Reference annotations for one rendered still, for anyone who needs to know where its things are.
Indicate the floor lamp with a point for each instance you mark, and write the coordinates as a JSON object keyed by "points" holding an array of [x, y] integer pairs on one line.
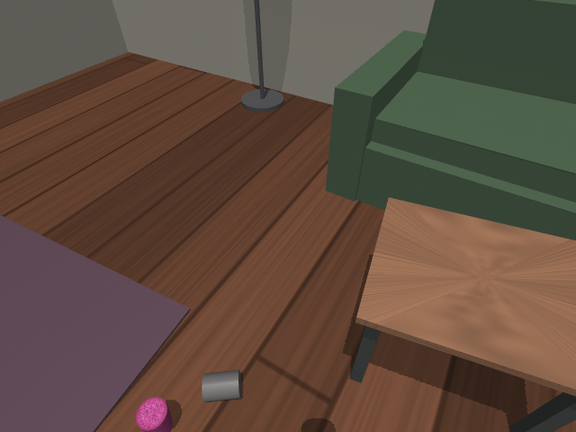
{"points": [[261, 100]]}

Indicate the coffee table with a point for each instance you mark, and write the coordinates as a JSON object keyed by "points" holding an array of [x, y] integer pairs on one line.
{"points": [[491, 293]]}

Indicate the sofa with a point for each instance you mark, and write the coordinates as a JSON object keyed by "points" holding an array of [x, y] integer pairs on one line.
{"points": [[476, 117]]}

